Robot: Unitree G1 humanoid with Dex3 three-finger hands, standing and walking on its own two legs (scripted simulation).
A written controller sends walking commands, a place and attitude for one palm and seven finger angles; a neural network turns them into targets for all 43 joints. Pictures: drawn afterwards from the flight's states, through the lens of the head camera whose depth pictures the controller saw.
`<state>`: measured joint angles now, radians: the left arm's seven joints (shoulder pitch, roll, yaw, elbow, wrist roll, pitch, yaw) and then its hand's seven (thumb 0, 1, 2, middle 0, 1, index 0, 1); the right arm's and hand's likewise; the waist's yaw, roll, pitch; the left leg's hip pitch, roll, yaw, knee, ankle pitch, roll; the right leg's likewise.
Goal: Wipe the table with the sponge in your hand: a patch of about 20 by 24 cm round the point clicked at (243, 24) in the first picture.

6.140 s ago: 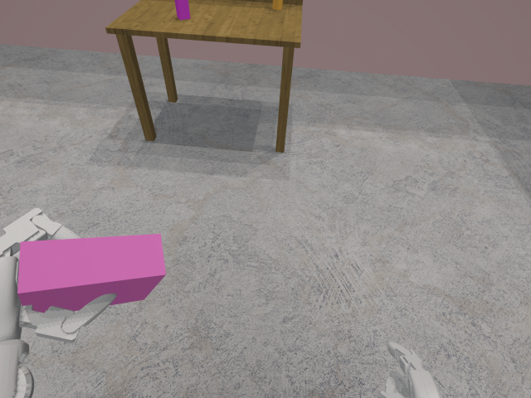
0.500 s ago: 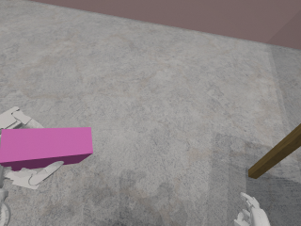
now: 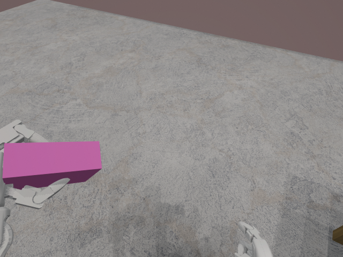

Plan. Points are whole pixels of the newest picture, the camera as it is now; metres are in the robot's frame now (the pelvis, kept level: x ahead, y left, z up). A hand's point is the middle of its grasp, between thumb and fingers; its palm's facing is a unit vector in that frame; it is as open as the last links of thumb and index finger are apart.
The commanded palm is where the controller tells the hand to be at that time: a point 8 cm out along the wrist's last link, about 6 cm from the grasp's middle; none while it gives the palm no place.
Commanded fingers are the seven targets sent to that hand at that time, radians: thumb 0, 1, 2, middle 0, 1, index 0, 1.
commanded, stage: walk to a spot facing it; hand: left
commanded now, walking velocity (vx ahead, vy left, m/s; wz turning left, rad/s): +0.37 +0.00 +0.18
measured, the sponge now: (67, 165) +0.23 +0.21 +0.16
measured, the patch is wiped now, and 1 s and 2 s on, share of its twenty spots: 0.00 0.00 0.00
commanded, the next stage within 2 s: turn to face it in 0.54 s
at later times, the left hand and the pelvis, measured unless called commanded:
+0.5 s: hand (44, 119) +0.32 +0.29 +0.18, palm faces +0.49 -0.76 -0.42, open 9.2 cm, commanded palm +0.25 +0.32 +0.19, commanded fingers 0.00 0.10 1.30 -1.20 -1.60 -1.20 -1.60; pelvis +0.11 +0.03 +0.00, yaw +4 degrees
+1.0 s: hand (111, 89) +0.43 +0.19 +0.18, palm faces +0.28 -0.84 -0.46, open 9.2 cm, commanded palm +0.37 +0.25 +0.19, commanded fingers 0.00 0.10 1.30 -1.20 -1.60 -1.20 -1.60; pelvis +0.19 -0.02 +0.01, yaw -4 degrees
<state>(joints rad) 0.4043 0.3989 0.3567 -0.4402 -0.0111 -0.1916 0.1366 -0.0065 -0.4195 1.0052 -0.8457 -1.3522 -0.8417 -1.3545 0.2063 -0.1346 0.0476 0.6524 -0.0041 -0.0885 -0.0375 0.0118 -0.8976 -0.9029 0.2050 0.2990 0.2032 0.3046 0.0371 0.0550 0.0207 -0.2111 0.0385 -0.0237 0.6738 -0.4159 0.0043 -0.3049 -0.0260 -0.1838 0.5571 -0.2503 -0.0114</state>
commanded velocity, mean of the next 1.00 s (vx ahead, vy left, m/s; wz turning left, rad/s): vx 0.19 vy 0.00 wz -0.20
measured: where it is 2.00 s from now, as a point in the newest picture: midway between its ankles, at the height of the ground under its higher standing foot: outside the picture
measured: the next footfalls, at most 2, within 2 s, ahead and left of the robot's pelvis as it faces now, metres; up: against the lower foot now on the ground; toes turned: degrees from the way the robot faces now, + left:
left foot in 0.40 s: +0.16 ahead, +0.16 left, +0.00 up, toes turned +14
right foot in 0.74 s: +0.30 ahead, -0.10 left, +0.00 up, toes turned -8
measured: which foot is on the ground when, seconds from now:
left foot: up 0.00-0.38, down 0.40-0.74, up 0.76-1.00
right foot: down 0.00-0.40, up 0.42-0.72, down 0.74-1.00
